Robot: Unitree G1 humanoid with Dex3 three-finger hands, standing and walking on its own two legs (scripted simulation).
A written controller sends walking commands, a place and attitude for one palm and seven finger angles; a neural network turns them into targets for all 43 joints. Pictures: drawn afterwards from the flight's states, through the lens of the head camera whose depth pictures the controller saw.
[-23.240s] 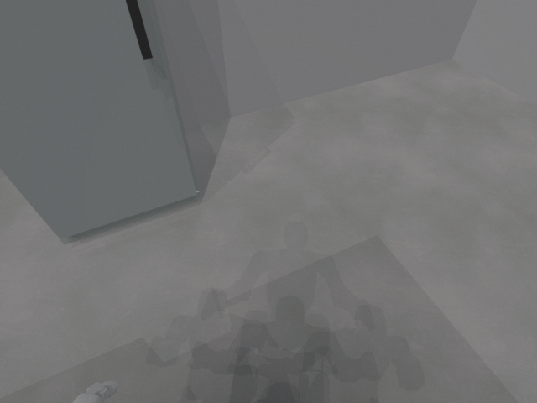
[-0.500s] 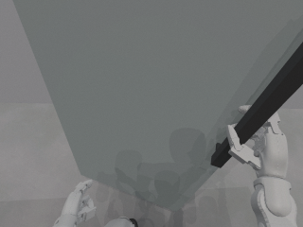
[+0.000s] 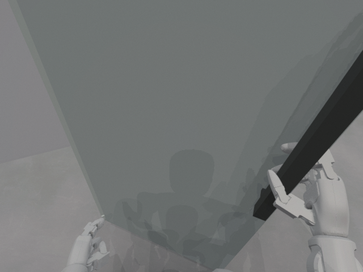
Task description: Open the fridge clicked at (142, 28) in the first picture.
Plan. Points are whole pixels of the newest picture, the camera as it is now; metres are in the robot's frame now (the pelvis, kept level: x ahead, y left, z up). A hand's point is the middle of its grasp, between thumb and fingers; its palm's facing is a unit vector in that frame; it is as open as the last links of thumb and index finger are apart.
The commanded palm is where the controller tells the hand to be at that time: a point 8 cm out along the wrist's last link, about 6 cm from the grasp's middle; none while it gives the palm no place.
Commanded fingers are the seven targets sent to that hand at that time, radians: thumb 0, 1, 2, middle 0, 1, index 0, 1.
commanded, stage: walk backward, drawing the door open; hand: right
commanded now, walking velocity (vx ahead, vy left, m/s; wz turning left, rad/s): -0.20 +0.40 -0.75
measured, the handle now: (310, 136) +0.27 -0.16 +0.25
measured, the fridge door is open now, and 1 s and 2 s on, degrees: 46 89 86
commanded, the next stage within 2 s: stop walking and hold the door back in 0.68 s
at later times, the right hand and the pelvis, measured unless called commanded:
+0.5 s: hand out of the picture +0.05 +0.00 +0.17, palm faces +0.50 +0.82 -0.26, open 7.6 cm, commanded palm +0.00 -0.03 +0.17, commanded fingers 0.00 -0.90 -0.90 0.45 1.40 0.45 1.40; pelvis -0.11 +0.23 +0.00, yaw -22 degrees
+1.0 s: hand out of the picture -0.05 +0.17 +0.17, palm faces +0.78 +0.55 -0.31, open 7.5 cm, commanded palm -0.09 +0.11 +0.15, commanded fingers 0.00 -0.90 -0.90 0.45 1.40 0.45 1.40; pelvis -0.13 +0.49 +0.01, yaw -40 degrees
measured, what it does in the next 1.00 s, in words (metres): steps to the left, turning right: right foot, then left foot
